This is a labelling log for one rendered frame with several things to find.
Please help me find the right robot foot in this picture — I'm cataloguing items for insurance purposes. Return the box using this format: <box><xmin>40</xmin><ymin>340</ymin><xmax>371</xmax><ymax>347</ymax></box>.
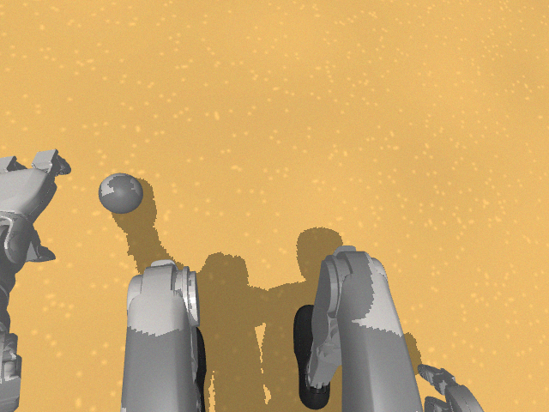
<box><xmin>293</xmin><ymin>305</ymin><xmax>330</xmax><ymax>409</ymax></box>

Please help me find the left robot hand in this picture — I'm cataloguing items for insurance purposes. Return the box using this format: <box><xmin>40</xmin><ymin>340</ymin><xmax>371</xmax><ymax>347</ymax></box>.
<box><xmin>0</xmin><ymin>149</ymin><xmax>71</xmax><ymax>263</ymax></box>

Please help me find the right robot hand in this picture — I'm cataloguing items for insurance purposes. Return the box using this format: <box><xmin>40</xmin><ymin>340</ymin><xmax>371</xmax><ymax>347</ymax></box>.
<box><xmin>418</xmin><ymin>364</ymin><xmax>484</xmax><ymax>412</ymax></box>

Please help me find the left robot arm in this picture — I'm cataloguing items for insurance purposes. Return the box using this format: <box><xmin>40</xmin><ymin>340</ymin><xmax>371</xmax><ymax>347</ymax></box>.
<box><xmin>0</xmin><ymin>211</ymin><xmax>33</xmax><ymax>412</ymax></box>

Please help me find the ball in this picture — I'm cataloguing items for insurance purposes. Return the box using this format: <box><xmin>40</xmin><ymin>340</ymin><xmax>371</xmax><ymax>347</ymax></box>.
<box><xmin>99</xmin><ymin>173</ymin><xmax>143</xmax><ymax>214</ymax></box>

